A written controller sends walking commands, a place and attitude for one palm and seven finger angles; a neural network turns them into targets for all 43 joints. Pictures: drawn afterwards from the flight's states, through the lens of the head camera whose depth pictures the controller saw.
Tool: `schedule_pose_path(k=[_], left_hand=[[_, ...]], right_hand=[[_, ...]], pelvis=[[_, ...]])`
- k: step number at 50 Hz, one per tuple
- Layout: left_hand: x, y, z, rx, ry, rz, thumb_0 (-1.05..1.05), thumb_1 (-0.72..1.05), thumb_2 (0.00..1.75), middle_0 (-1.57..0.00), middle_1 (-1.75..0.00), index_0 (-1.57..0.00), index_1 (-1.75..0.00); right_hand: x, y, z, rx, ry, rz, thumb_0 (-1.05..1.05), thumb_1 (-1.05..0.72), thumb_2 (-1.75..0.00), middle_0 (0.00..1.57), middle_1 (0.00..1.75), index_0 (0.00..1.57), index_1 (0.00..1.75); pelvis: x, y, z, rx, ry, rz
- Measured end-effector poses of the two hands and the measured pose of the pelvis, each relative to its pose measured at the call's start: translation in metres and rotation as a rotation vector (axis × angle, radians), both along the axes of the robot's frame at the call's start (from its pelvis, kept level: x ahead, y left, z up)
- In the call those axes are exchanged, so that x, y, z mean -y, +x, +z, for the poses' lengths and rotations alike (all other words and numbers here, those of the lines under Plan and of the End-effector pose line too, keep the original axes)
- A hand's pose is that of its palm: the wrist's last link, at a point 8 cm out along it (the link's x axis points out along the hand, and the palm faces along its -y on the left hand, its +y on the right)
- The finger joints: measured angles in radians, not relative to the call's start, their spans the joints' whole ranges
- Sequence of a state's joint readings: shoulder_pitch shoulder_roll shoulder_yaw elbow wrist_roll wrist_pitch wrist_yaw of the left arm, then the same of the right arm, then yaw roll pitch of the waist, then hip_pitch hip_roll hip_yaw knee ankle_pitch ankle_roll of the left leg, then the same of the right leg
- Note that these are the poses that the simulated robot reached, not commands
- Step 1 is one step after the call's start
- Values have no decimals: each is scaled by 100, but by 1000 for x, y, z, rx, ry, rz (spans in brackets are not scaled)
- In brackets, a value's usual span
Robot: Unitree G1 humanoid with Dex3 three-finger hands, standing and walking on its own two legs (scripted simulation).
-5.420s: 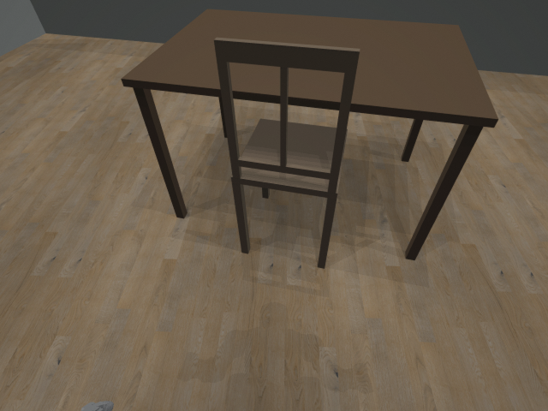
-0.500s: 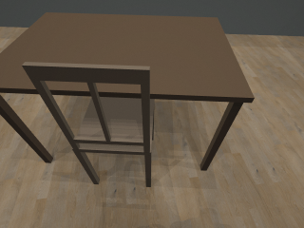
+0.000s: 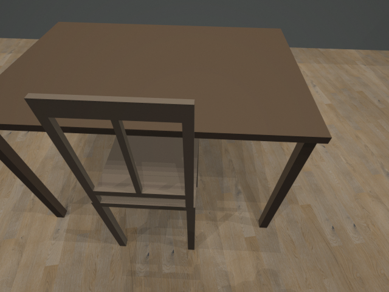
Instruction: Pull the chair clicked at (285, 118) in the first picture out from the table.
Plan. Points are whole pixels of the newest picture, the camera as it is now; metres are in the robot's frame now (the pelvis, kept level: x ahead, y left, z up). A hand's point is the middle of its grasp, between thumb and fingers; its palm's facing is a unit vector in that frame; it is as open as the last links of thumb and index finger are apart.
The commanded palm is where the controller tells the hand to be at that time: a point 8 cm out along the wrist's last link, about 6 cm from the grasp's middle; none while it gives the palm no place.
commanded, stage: look again from close up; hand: left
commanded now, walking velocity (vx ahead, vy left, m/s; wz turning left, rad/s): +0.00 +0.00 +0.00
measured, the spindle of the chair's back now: (129, 160) +0.46 +0.22 -0.06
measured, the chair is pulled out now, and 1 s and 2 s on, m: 0.00 0.00 0.00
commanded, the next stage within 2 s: raise the hand toward the chair's back in 0.34 s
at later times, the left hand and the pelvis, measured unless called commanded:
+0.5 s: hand out of the picture +0.03 +0.18 -0.16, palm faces +0.14 -0.97 -0.20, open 7.4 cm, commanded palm +0.10 +0.22 -0.07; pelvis +0.00 +0.00 +0.00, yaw +0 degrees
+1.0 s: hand out of the picture +0.11 +0.19 -0.06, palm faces +0.14 -0.99 -0.06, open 10.4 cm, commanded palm +0.12 +0.23 -0.06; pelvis -0.06 -0.01 -0.11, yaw +2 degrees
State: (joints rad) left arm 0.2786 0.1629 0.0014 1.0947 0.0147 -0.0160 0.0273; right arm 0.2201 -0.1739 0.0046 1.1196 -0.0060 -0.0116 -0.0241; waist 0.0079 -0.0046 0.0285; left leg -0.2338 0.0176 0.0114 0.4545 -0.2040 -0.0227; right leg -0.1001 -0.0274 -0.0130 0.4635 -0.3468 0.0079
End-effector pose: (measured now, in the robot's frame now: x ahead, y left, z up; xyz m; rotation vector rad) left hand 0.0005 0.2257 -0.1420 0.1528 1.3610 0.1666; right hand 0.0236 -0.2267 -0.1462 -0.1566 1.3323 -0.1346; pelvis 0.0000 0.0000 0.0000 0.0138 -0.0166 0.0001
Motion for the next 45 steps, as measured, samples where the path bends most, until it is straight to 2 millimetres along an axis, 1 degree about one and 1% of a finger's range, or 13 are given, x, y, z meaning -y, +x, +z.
schedule_pose_path(k=[8,23,24,25,27,29,32,34,35,37,40,43,45], left_hand=[[0,1,1,-9,0,2,0,91,90,-20,-30,-20,-30],[8,-15,1,-48,-3,14,0,91,90,-20,-30,-20,-30],[7,-6,5,5,-10,56,0,91,90,-20,-30,-20,-30],[3,12,17,122,3,88,1,91,90,-20,-30,-20,-30],[-11,57,51,416,70,90,2,92,89,-20,-30,-20,-29],[-15,100,87,666,90,82,2,91,89,-20,-29,-20,-29],[-7,156,136,1022,63,-3,2,86,87,-19,-29,-19,-28],[4,178,150,1215,-4,-66,1,83,86,-18,-28,-18,-28],[10,184,151,1289,-50,-100,1,80,85,-18,-28,-18,-28],[22,182,142,1380,-148,-169,1,76,83,-18,-27,-18,-27],[29,158,104,1347,-236,-210,0,69,80,-18,-26,-18,-26],[19,120,62,1206,-230,-126,0,61,78,-17,-25,-18,-25],[7,97,49,1161,-167,-66,1,57,76,-17,-24,-17,-24]], right_hand=[[0,-2,0,-19,3,1,1,-92,-90,20,30,20,30],[0,-12,-1,-59,9,0,1,-92,-90,20,30,20,30],[2,-9,1,-26,2,-4,1,-92,-90,20,30,20,30],[4,-3,4,35,-16,0,1,-92,-90,20,30,21,30],[9,13,9,179,-42,14,2,-92,-90,20,30,21,30],[14,32,13,313,-49,18,2,-91,-90,20,30,21,30],[22,64,20,504,-68,34,2,-91,-90,20,30,21,30],[28,84,25,611,-81,44,2,-91,-90,20,30,21,30],[30,93,28,655,-85,49,2,-91,-90,20,30,21,30],[34,108,34,727,-92,73,2,-90,-90,20,30,21,30],[38,126,38,800,-110,112,1,-90,-90,20,30,21,30],[38,139,35,830,-128,148,1,-90,-90,20,30,20,30],[34,144,30,839,-135,173,1,-90,-90,20,30,20,30]], pelvis=[[1,3,1,1,1,1],[3,4,2,-2,-6,5],[2,3,1,-3,-10,4],[2,0,0,2,-7,-1],[2,-4,-3,-1,2,1],[1,-9,-7,-10,2,22],[0,-20,-17,-57,-5,39],[2,-27,-28,-109,-3,28],[4,-31,-34,-131,0,18],[7,-38,-47,-163,5,5],[11,-46,-66,-194,6,1],[13,-51,-83,-213,-4,8],[13,-54,-93,-222,-17,13]])
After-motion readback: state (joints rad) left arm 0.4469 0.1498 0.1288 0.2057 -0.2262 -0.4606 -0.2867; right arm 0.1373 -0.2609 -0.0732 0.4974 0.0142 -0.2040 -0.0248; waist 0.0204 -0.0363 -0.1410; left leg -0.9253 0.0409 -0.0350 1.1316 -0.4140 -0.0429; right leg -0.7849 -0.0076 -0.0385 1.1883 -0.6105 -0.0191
